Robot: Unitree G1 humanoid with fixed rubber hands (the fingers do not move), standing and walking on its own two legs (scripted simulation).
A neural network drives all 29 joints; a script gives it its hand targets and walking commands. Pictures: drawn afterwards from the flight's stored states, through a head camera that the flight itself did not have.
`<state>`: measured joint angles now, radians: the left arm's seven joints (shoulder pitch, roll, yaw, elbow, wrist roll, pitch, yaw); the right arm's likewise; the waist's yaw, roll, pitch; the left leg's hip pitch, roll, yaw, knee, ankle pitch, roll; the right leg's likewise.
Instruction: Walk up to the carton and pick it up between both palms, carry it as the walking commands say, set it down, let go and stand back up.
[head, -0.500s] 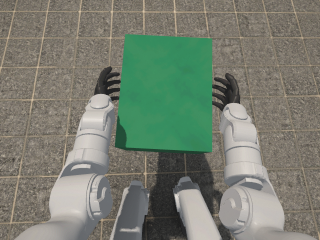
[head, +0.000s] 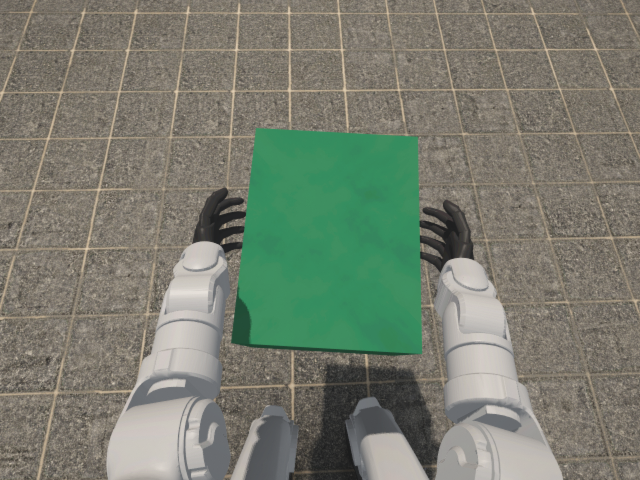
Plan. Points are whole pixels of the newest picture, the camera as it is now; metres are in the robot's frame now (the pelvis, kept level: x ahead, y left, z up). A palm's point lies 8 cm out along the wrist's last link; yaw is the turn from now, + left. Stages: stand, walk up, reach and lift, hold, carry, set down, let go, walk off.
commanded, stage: reach and lift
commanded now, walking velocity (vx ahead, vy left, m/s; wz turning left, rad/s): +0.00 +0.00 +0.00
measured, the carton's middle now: (329, 249) +0.45 -0.03 -0.13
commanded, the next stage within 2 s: none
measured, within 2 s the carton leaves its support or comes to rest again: neither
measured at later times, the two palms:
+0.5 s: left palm (193, 242) +0.40 +0.13 +0.02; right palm (482, 260) +0.36 -0.18 +0.03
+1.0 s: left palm (178, 237) +0.38 +0.13 +0.09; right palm (528, 250) +0.34 -0.19 +0.10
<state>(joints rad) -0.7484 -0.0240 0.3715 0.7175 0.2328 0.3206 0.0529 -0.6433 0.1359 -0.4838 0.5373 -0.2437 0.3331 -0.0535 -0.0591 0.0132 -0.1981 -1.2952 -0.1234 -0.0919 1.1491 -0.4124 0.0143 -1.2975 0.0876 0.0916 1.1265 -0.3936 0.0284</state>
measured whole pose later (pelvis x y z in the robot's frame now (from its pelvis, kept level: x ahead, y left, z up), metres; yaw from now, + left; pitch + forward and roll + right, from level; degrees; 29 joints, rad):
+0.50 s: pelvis +0.02 +0.00 +0.06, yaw +0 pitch +24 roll -1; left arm -0.57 -0.07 0.37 0.65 0.27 0.32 0.02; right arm -0.47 0.18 -0.45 0.48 -0.27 0.34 -0.03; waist -0.07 0.01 -0.16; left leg -0.91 -0.10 -0.12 0.82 -0.31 0.02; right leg -0.90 0.07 0.10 0.79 -0.29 0.02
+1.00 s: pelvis +0.04 +0.00 +0.10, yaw +1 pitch +10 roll -1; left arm -0.40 -0.11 0.31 0.57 0.28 0.41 0.01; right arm -0.34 0.17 -0.38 0.43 -0.29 0.46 -0.03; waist -0.08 0.00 -0.11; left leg -0.45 -0.08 -0.13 0.52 -0.23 0.02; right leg -0.45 0.06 0.11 0.49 -0.21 0.00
